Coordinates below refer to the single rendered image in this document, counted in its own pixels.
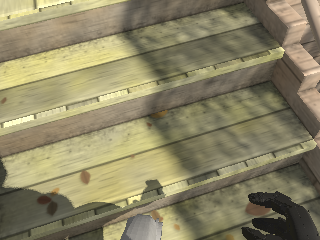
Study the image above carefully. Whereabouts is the left robot thigh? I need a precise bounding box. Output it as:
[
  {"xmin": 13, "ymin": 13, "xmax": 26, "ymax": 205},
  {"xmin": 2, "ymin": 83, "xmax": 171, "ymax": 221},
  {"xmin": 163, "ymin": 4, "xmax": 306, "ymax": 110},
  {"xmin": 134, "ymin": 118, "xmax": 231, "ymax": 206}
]
[{"xmin": 120, "ymin": 214, "xmax": 163, "ymax": 240}]

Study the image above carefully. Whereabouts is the robot right hand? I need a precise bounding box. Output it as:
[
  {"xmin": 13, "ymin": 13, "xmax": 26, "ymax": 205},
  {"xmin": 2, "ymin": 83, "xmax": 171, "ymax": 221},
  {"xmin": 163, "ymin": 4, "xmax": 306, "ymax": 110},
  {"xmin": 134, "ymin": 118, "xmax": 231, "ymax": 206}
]
[{"xmin": 242, "ymin": 191, "xmax": 320, "ymax": 240}]

